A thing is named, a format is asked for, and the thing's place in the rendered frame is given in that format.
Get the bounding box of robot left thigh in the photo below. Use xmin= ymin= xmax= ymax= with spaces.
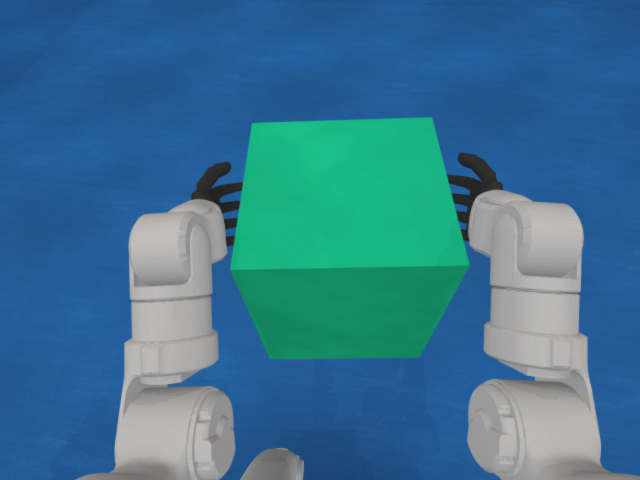
xmin=240 ymin=449 xmax=304 ymax=480

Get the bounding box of left robot upper arm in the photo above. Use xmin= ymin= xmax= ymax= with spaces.
xmin=76 ymin=386 xmax=235 ymax=480

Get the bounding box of right robot hand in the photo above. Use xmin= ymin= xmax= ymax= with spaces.
xmin=447 ymin=153 xmax=503 ymax=241

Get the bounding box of carton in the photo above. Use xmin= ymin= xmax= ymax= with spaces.
xmin=230 ymin=117 xmax=470 ymax=359

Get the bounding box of left robot forearm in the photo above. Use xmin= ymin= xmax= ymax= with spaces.
xmin=115 ymin=199 xmax=228 ymax=463

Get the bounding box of right robot forearm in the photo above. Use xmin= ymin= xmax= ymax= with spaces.
xmin=468 ymin=190 xmax=601 ymax=456

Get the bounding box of right robot upper arm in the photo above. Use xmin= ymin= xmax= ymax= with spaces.
xmin=467 ymin=379 xmax=640 ymax=480

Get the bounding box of left robot hand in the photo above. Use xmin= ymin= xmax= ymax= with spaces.
xmin=191 ymin=162 xmax=243 ymax=246

